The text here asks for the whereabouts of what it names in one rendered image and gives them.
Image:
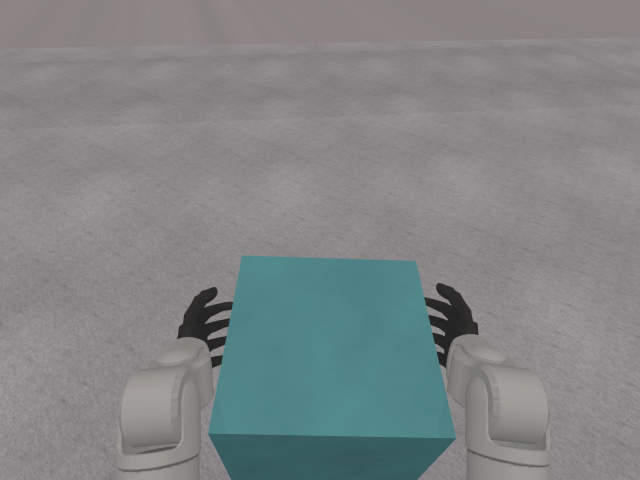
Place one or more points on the robot left forearm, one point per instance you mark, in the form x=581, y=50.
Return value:
x=159, y=414

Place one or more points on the carton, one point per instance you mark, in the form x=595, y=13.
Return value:
x=329, y=372

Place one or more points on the robot right forearm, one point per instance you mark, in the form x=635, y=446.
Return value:
x=507, y=427

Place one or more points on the robot right hand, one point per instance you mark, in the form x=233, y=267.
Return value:
x=459, y=317

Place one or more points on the robot left hand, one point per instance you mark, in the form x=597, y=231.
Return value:
x=196, y=316

